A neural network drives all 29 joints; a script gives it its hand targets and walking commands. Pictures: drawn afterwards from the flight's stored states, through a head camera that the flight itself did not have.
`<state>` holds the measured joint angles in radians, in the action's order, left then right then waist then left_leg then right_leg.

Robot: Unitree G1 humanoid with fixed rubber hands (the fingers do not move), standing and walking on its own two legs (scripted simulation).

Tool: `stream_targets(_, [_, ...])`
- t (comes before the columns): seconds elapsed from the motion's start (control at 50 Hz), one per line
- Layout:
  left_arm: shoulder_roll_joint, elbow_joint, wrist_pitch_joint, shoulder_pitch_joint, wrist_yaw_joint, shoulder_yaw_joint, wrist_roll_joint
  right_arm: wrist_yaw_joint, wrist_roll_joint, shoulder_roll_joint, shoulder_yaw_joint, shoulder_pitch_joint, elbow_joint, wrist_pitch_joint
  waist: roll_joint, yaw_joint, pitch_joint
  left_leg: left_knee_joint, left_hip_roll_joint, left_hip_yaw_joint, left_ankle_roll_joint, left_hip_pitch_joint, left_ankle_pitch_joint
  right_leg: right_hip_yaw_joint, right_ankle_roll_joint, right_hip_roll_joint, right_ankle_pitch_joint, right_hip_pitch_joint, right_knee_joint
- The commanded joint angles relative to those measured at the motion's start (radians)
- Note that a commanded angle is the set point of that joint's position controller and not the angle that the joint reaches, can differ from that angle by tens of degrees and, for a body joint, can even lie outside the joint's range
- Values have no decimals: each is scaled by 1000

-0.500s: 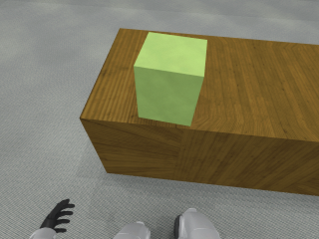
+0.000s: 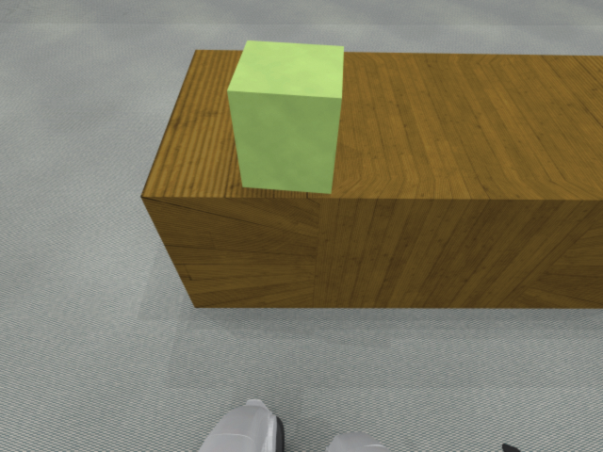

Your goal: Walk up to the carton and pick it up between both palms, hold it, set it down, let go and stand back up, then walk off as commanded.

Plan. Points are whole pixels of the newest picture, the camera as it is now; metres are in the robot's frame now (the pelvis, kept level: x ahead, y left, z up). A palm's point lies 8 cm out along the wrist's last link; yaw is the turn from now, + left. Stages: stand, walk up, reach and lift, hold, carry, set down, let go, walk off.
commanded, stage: walk off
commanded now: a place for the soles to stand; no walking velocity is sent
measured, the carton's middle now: (290, 120) +0.77 +0.02 -0.02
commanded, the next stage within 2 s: stand in 0.38 s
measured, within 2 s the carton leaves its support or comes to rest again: neither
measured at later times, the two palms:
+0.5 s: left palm out of the picture -0.02 +0.30 -0.10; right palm out of the picture -0.04 -0.30 -0.07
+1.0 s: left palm out of the picture -0.01 +0.29 -0.08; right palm out of the picture -0.04 -0.30 -0.07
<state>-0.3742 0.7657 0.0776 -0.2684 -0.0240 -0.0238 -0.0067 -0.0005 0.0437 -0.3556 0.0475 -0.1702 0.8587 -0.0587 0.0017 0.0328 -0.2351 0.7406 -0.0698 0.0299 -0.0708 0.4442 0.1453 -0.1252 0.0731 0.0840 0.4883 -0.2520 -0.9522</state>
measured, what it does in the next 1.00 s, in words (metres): walks backwards: left foot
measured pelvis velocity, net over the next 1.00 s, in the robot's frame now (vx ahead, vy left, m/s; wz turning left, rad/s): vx -0.13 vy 0.00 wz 0.05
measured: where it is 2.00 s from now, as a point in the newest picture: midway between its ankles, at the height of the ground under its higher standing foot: outside the picture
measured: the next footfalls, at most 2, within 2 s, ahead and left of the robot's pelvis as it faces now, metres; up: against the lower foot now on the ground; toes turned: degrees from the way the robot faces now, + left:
left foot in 0.38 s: -0.10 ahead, +0.11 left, +0.00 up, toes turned -4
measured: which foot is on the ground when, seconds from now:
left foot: down 0.00-0.06, up 0.08-0.36, down 0.38-1.00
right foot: down 0.00-1.00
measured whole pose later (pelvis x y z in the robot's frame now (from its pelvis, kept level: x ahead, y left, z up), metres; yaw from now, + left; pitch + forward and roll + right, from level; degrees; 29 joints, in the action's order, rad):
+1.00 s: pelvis -0.13 +0.00 +0.02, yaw +3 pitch -4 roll -1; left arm -0.37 0.77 -0.02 -0.19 0.01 -0.03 -0.01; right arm 0.01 0.04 -0.34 0.05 -0.23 0.86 0.02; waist 0.04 0.02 -0.11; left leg 0.76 -0.06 -0.11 -0.01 0.26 0.42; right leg -0.10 -0.01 0.04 0.27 -0.36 -0.70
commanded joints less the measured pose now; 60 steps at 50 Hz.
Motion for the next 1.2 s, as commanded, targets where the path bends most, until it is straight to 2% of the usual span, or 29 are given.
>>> stream_targets(0.0, [-241,70,-24,-226,11,-136,-11,24,-112,-311,105,74,-154,-7,-38,-124,129,-226,211,-294,-19,192,545,22,37,-89,85,176,355])
stream_targets(0.02, [-274,49,-28,-182,11,-134,-25,28,-84,-276,102,77,-154,-10,241,-140,71,152,24,-154,50,273,623,-290,105,-260,257,-22,560])
stream_targets(0.04, [-329,-18,-30,-20,0,-134,-34,37,-76,-262,107,87,-137,-6,287,-108,-14,482,-105,-157,82,220,450,-616,171,-461,448,-359,774])
stream_targets(0.06, [-348,-61,-31,93,-9,-138,-43,45,-70,-271,111,69,-120,-2,187,-67,-76,567,-98,-280,74,132,398,-660,154,-462,474,-519,821])
stream_targets(0.1, [-319,-89,-46,195,-17,-124,-33,31,-58,-287,110,-11,-78,-13,107,-7,-100,659,-86,-277,68,74,261,-490,80,-358,326,-530,764])
stream_targets(0.12, [-297,-105,-50,226,-17,-130,-26,28,-50,-286,104,-47,-72,-12,127,6,-82,693,-95,-274,66,62,239,-414,80,-321,239,-484,707])
stream_targets(0.18, [-275,-148,-49,199,-11,-127,-30,30,-51,-288,81,-92,-82,-4,141,-19,44,707,-100,-261,89,69,261,-353,101,-297,98,-256,610])
stream_targets(0.2, [-271,-142,-53,174,-7,-126,-31,30,-52,-286,74,-100,-88,4,147,-27,109,648,-72,-254,93,61,292,-346,123,-300,56,-151,570])
stream_targets(0.26, [-253,-108,-53,85,6,-116,-40,22,-51,-281,57,-123,-64,36,184,-51,291,275,-8,-139,100,13,406,-254,98,-248,21,87,519])
stream_targets(0.34, [-267,-53,-38,75,14,-113,-40,16,-55,-242,51,-209,-8,67,252,-14,355,-242,53,-60,34,-234,394,-175,60,-244,-83,59,436])
stream_targets(0.36, [-230,-35,-33,52,13,-101,-32,21,-63,-216,47,-236,10,77,187,7,374,-346,58,-103,17,-324,366,-158,32,-232,-132,-17,340])
stream_targets(0.38, [-170,-18,-31,22,13,-86,-24,23,-84,-228,55,-236,14,89,45,14,364,-379,153,-319,-30,-435,461,-122,-2,-173,-59,-225,181])
stream_targets(0.4, [-111,-19,-40,44,7,-76,-10,19,-102,-306,69,-161,-2,90,-177,12,280,-380,326,-618,-86,-418,438,-1,-58,-16,96,-486,3])
stream_targets(0.42, [-195,-46,-48,119,-6,-107,-19,19,-90,-367,82,-121,-11,100,-153,26,221,-433,409,-810,-151,-265,377,-73,-79,31,109,-443,-25])
stream_targets(0.44, [-254,-40,-62,140,-2,-116,-24,24,-83,-354,79,-90,-24,106,-111,11,160,-441,398,-820,-147,-148,347,-106,-86,1,91,-322,-31])
stream_targets(0.46, [-260,-20,-75,138,5,-118,-16,27,-88,-311,67,-41,-40,111,-80,-11,115,-396,347,-698,-127,-109,163,-84,-88,-40,42,-259,-1])
stream_targets(0.5, [-247,4,-82,78,12,-112,-4,25,-87,-260,55,9,-72,120,-143,-38,152,-273,274,-461,-62,-192,-245,9,-85,-80,-33,-224,61])
stream_targets(0.52, [-238,-6,-91,74,15,-110,-9,23,-84,-252,51,-14,-74,125,-163,-34,182,-229,262,-412,-58,-190,-320,38,-70,-94,-48,-168,108])
stream_targets(0.54, [-231,-11,-97,92,12,-107,-8,19,-82,-255,49,-24,-74,122,-197,-25,199,-215,250,-381,-56,-169,-314,61,-68,-93,-53,-109,160])
stream_targets(0.6, [-211,-2,-115,66,16,-92,-15,18,-77,-247,43,9,-71,114,-141,-60,229,-191,192,-273,-45,-44,-16,53,-43,-88,-250,116,395])
stream_targets(0.62, [-239,-3,-119,64,14,-95,-20,21,-74,-229,39,17,-81,113,-79,-59,239,-152,152,-241,-29,-4,72,-28,-34,-123,-342,168,406])
stream_targets(0.66, [-269,-11,-128,100,19,-88,-20,22,-60,-206,35,-29,-64,115,36,-27,277,-127,83,-206,5,-50,301,-261,45,-245,-132,70,495])
stream_targets(0.68, [-264,-16,-121,109,22,-83,-20,21,-57,-218,42,-28,-49,115,26,-24,236,-153,74,-201,4,-119,378,-254,65,-251,12,-59,521])
stream_targets(0.7, [-246,-14,-112,144,25,-80,-19,19,-60,-226,44,-32,-36,116,4,-12,201,-230,94,-247,-12,-153,434,-198,44,-212,66,-133,506])
stream_targets(0.76, [-215,-1,-112,126,31,-79,-14,11,-80,-282,52,-2,-35,126,-60,-31,148,-387,204,-452,-69,-55,560,-38,-33,-104,-34,-115,362])
stream_targets(0.88, [-241,-10,-129,144,32,-80,-19,10,-67,-224,34,-16,-45,130,-13,-30,233,-254,108,-265,-5,-91,316,-150,6,-185,-129,15,478])
stream_targets(0.94, [-201,16,-131,161,27,-64,10,12,-67,-235,41,-12,-5,130,-56,-21,295,-255,151,-316,-2,-148,112,-65,0,-142,-324,30,368])
stream_targets(1.0, [-194,17,-128,162,24,-60,15,14,-68,-231,37,28,-19,126,-72,-38,305,-234,159,-324,-4,-149,14,-49,-2,-139,-374,47,359])
stream_targets(1.18, [-189,26,-122,202,19,-52,11,19,-67,-224,31,39,-19,120,-66,-41,325,-240,155,-302,7,-148,-14,-46,5,-149,-403,70,372])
